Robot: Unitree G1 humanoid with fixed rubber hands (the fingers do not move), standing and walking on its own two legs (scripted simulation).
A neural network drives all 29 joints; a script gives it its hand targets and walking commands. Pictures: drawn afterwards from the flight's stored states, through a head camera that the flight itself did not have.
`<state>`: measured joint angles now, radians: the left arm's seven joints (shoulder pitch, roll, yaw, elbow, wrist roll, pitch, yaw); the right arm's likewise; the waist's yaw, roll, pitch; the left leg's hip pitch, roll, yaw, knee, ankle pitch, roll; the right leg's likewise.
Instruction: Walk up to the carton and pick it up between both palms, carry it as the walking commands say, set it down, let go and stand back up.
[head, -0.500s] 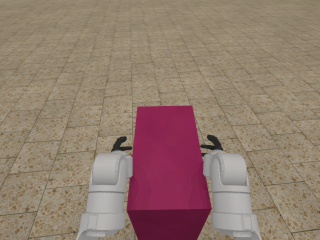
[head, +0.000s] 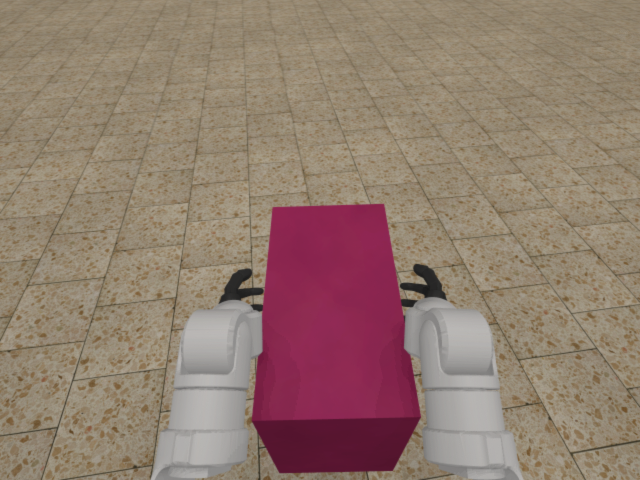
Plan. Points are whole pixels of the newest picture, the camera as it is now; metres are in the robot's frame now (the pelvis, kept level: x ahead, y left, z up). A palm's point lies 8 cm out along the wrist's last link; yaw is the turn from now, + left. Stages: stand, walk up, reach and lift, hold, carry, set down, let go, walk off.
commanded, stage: carry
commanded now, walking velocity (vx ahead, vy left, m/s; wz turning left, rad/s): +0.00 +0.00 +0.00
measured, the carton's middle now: (332, 337) +0.34 -0.01 -0.01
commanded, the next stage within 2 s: hold in 0.76 s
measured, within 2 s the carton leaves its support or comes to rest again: neither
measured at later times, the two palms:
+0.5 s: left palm (235, 317) +0.31 +0.11 +0.08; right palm (436, 313) +0.31 -0.13 +0.09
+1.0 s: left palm (224, 336) +0.31 +0.13 +0.05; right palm (422, 333) +0.31 -0.12 +0.05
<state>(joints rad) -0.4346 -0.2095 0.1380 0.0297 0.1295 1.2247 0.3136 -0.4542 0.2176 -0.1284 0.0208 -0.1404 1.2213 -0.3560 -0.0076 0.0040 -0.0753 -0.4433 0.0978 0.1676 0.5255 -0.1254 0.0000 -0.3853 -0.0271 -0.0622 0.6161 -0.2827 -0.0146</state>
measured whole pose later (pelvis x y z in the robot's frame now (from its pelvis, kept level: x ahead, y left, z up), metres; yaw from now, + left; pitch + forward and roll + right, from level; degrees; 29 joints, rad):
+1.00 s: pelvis +0.02 +0.00 +0.01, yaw -6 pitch -5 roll +0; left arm -0.28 -0.16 0.17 0.24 0.26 0.80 0.08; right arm -0.35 0.18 -0.11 0.38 -0.24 0.73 -0.10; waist 0.07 -0.01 0.02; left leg -0.21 0.02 -0.03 0.45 -0.16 -0.03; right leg -0.16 0.04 0.05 0.49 -0.24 -0.02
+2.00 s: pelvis +0.01 +0.00 +0.00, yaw -6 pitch +0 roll +0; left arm -0.44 -0.21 0.40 0.54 0.40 0.53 0.07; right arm -0.49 0.23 -0.34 0.69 -0.37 0.43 -0.09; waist 0.11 -0.02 0.03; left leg -0.39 0.00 -0.09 0.58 -0.21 -0.04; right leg -0.34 0.07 0.08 0.62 -0.29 -0.02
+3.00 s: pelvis -0.02 +0.02 -0.13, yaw -6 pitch +33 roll -1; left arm -0.64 -0.22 0.46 0.55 0.28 0.22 0.19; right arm -0.77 0.18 -0.37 0.74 -0.29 0.18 -0.18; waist 0.07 -0.04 -0.14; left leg -1.47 -0.07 -0.11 1.26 -0.37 -0.05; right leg -1.41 0.13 0.10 1.30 -0.47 0.03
